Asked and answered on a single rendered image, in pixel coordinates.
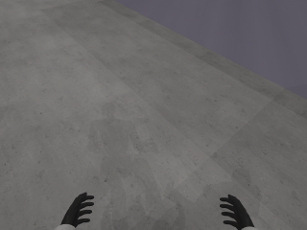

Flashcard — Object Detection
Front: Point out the robot left hand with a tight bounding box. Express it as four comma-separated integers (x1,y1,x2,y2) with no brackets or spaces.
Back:
60,192,94,228

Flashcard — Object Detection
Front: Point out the robot right hand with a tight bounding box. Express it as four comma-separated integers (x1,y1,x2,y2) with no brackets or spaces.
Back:
220,195,254,230

